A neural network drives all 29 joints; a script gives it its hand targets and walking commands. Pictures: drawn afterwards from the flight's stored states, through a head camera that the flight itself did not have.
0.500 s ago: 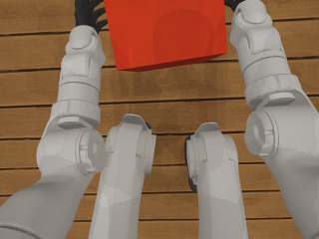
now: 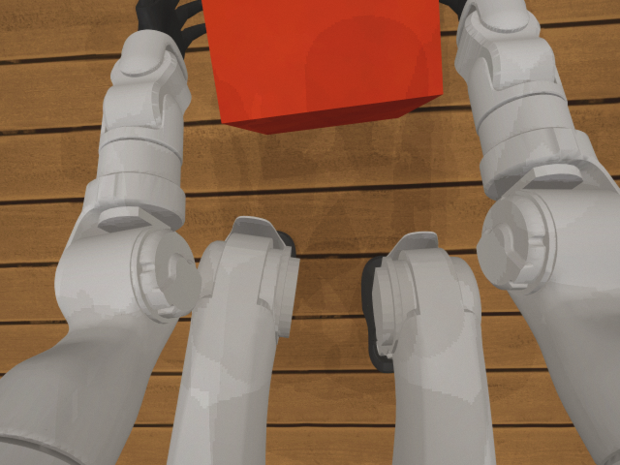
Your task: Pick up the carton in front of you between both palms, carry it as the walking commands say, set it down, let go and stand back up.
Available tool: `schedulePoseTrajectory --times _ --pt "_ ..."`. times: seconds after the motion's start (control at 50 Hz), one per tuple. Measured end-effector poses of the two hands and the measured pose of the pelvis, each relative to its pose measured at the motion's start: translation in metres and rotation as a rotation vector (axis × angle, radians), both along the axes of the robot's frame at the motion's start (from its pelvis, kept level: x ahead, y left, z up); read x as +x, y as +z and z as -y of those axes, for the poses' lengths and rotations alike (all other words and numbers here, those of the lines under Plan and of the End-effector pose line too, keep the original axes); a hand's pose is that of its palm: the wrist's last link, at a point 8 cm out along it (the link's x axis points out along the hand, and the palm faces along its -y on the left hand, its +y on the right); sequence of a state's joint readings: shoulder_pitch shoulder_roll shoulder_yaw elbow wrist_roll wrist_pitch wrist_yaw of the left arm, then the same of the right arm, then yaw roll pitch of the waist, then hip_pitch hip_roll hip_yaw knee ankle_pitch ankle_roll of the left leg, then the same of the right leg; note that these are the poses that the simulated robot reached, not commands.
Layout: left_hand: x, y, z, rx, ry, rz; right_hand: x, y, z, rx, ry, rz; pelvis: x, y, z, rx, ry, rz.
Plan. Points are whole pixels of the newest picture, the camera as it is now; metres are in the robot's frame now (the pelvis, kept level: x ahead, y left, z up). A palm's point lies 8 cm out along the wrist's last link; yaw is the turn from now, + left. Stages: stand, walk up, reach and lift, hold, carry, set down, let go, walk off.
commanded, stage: set down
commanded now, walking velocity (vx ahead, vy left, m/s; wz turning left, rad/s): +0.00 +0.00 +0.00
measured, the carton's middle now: (322, 35) +0.54 +0.04 -0.25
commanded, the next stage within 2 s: let go in 1.60 s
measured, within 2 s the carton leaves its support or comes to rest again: neither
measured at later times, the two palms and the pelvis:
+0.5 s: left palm (144, 52) +0.50 +0.24 -0.19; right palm (506, 17) +0.55 -0.16 -0.20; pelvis +0.00 +0.01 -0.01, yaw -1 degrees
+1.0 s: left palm out of the picture +0.51 +0.23 -0.04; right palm out of the picture +0.56 -0.14 -0.04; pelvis +0.00 +0.02 +0.07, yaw +0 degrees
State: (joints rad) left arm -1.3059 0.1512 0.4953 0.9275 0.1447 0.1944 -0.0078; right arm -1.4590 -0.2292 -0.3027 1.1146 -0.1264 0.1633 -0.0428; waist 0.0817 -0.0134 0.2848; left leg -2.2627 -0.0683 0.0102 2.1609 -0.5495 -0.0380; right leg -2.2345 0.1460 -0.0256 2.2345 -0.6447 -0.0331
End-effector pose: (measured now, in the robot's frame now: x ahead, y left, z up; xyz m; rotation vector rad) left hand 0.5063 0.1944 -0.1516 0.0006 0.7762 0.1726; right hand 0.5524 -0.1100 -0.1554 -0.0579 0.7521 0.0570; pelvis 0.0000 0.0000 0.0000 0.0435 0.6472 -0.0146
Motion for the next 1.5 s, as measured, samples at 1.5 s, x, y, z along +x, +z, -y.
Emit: schedulePoseTrajectory --times 1.5 --pt "-0.003 0.268 -0.052 0.046 0.076 0.156 0.008 0.268 0.038 -0.052 -0.035 0.13 0.018 0.207 -0.011 -0.029 0.024 -0.154"
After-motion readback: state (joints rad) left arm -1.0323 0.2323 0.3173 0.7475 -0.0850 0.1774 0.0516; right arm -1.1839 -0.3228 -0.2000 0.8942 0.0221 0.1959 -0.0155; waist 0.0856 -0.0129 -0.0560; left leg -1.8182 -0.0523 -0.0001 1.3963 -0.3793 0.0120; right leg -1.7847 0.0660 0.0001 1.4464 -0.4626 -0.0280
